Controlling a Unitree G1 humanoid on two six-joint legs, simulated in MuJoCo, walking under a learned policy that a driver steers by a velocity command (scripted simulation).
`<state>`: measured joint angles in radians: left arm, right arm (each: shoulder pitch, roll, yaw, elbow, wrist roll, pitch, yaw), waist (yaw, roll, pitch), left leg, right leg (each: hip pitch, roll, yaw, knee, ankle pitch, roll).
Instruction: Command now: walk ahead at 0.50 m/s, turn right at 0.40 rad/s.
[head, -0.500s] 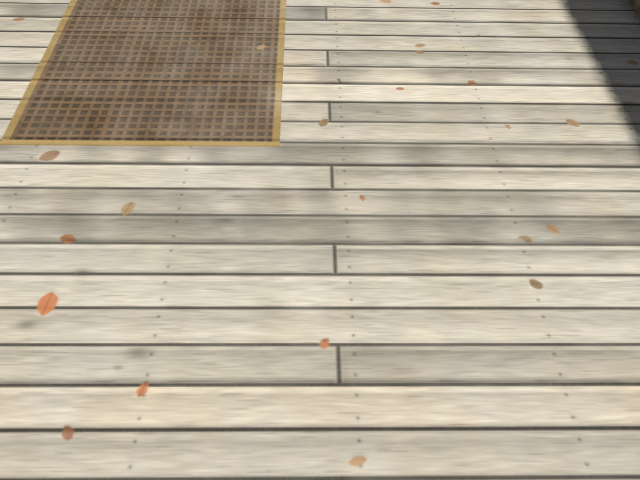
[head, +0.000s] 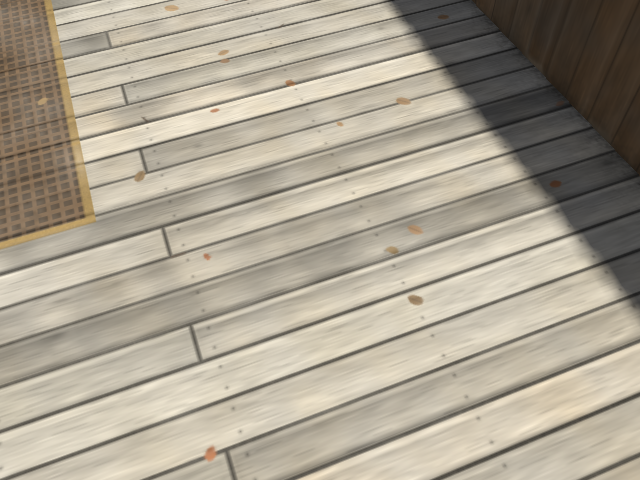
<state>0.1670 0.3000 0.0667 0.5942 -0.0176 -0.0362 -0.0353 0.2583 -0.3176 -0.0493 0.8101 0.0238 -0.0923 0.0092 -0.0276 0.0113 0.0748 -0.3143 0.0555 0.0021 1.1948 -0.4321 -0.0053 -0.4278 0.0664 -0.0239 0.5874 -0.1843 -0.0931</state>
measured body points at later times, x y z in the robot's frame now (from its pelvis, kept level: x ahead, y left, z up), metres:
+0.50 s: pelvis +0.29 +0.05 +0.00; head +0.33 +0.06 +0.45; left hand +0.35 +0.34 -0.12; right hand +0.46 -0.21 -0.09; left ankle +0.38 +0.15 -0.72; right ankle +0.13 -0.07 -0.65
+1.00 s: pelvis +0.57 -0.01 +0.00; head +0.61 -0.02 +0.45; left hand +0.80 +0.23 -0.07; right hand +0.56 -0.29 -0.14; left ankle +0.41 +0.14 -0.67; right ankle +0.66 -0.11 -0.72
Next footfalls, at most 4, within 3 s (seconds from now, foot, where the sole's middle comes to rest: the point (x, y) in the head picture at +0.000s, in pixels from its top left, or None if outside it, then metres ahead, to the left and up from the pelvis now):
0.42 left None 0.42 0.14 -0.76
0.94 right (385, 351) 0.70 -0.12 -0.76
1.48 left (272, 255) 0.98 0.14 -0.76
1.94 right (308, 157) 1.31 0.05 -0.76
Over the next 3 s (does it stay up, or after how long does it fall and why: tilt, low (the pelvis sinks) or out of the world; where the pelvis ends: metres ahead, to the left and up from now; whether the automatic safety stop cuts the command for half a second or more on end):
stays up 1.58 0.40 0.00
